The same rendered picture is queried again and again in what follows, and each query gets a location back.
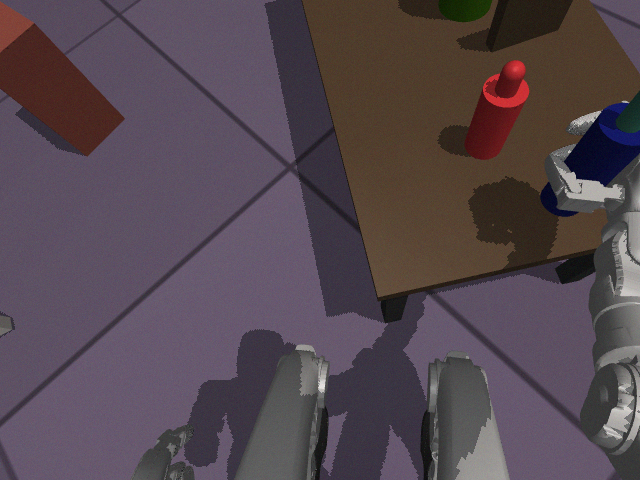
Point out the left robot hand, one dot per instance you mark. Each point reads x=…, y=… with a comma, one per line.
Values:
x=155, y=463

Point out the right robot arm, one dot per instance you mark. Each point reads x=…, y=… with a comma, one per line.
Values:
x=610, y=416

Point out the left robot foot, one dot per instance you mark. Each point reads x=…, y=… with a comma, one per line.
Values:
x=321, y=445

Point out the coffee table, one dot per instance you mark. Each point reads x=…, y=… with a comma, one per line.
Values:
x=402, y=83

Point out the right robot hand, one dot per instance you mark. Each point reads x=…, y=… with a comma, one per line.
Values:
x=620, y=195

